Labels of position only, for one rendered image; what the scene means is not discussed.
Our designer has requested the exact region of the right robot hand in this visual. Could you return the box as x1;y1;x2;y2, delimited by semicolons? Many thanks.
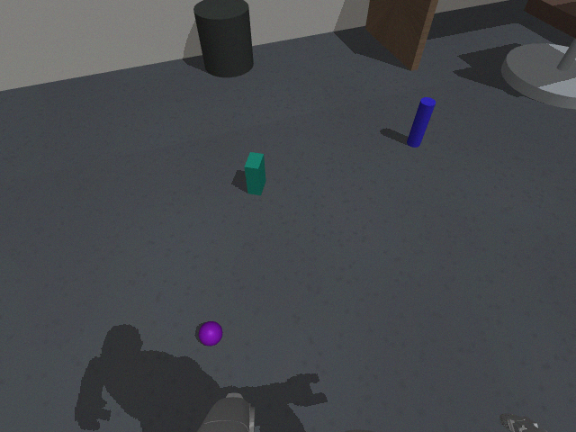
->
499;413;547;432

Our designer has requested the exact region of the office chair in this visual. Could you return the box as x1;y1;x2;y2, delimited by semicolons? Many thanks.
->
501;0;576;109

